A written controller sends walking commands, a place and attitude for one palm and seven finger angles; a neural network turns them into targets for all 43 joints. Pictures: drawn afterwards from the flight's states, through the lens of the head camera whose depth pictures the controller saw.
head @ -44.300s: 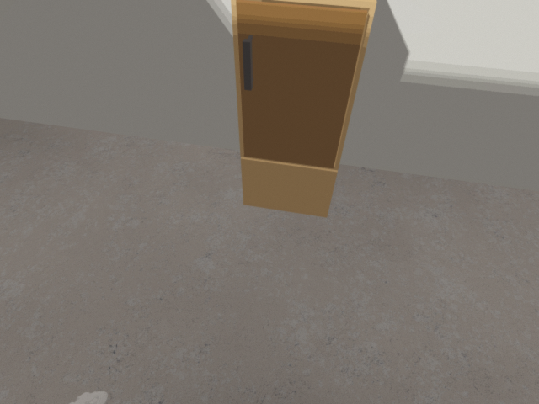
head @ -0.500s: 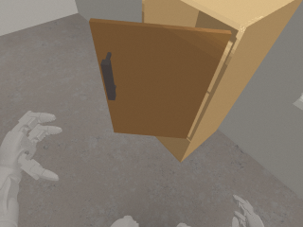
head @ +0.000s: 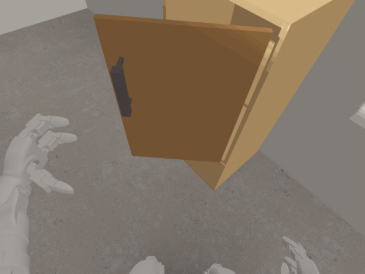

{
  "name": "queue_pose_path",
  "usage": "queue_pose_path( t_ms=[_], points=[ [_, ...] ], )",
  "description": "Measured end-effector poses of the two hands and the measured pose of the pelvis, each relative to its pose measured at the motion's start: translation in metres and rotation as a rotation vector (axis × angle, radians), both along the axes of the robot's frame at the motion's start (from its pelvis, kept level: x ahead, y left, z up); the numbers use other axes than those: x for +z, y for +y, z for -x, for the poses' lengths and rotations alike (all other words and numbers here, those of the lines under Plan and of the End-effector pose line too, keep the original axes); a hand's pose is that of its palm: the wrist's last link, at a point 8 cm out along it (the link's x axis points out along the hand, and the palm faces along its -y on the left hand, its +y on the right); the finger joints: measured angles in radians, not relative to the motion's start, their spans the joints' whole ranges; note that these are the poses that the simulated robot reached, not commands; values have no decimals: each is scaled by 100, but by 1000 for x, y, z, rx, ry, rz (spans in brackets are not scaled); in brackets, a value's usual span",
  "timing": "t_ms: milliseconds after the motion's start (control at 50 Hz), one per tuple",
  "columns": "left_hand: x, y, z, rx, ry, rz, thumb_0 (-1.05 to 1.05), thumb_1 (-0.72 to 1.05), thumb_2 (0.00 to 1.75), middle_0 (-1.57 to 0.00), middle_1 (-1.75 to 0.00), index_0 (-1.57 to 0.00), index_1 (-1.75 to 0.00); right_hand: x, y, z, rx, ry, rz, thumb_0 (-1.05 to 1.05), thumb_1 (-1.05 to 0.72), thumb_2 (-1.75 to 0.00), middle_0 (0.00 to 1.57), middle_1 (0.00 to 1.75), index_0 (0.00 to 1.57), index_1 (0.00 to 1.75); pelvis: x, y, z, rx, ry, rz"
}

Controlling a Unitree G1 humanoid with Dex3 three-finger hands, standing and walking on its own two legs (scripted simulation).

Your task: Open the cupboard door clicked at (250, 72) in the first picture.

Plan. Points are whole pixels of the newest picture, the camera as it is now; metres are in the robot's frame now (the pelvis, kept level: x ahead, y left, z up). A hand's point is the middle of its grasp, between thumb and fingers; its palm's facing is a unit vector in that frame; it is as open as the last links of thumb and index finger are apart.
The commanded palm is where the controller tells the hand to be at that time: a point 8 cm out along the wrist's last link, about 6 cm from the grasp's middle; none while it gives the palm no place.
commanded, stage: move the hooked fingers beside the handle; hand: left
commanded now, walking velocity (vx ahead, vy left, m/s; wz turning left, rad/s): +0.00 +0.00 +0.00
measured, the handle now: (123, 88) +0.55 +0.19 +0.04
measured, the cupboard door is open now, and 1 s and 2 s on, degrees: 45 45 45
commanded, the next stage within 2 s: none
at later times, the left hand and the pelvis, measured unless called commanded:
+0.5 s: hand (76, 128) +0.40 +0.26 +0.06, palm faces -0.02 -1.00 -0.02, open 14.0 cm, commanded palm +0.39 +0.31 +0.05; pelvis +0.01 +0.01 +0.00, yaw -2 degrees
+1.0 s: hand (85, 109) +0.47 +0.26 +0.05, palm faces -0.02 -1.00 +0.00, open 14.0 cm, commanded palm +0.46 +0.30 +0.05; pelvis +0.00 +0.02 -0.02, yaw -2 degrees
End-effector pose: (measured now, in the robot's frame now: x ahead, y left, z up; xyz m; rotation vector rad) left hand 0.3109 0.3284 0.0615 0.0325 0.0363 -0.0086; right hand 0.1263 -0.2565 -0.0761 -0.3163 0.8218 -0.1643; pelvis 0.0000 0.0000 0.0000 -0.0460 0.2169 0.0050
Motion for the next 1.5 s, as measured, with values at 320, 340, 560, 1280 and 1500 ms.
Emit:
queue_pose_path(
  t_ms=[320,340,560,1280,1500],
  points=[
    [-7,-6,-48,-3,11,4,-1,-50,30,-30,-120,-30,-120,-12,-12,46,-92,171,13,1,-90,-90,20,30,20,30,-3,1,-4,-16,42,2],
    [-7,-7,-52,-5,11,3,-1,-50,30,-30,-120,-30,-120,-13,-11,47,-96,179,13,1,-90,-90,20,30,20,30,-3,2,-4,-16,44,2],
    [-6,-10,-79,1,9,19,-1,-50,30,-30,-120,-30,-120,-16,-5,60,-129,232,1,1,-90,-90,20,30,20,30,-5,6,-5,-30,60,4],
    [-17,-21,-191,-12,14,30,-1,-50,30,-30,-120,-30,-120,-28,11,151,-255,573,40,1,-90,-90,20,30,20,30,-25,23,-3,-40,190,42],
    [-26,-22,-195,-11,32,18,-1,-50,30,-30,-120,-30,-120,-22,17,159,-293,619,11,1,-90,-90,20,30,20,30,-21,22,-13,-58,202,41]
  ],
)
